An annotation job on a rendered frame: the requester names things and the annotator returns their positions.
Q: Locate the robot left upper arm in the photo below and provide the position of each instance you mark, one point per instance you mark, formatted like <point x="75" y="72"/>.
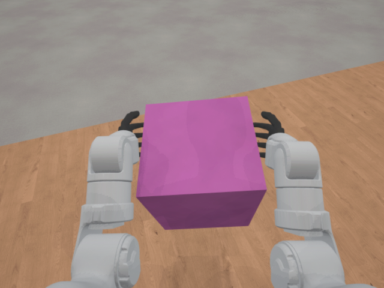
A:
<point x="106" y="260"/>

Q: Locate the carton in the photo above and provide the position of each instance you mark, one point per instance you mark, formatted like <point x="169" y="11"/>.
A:
<point x="200" y="165"/>

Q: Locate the robot right forearm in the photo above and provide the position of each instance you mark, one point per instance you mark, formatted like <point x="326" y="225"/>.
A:
<point x="297" y="173"/>

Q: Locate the robot right upper arm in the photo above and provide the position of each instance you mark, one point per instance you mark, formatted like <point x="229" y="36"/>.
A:
<point x="307" y="264"/>

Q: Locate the robot left forearm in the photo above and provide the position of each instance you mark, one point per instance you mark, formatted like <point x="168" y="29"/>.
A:
<point x="110" y="173"/>

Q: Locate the robot right hand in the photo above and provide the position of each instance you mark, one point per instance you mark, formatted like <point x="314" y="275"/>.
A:
<point x="274" y="127"/>

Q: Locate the robot left hand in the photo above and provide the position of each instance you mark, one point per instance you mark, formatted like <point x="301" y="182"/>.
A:
<point x="125" y="125"/>

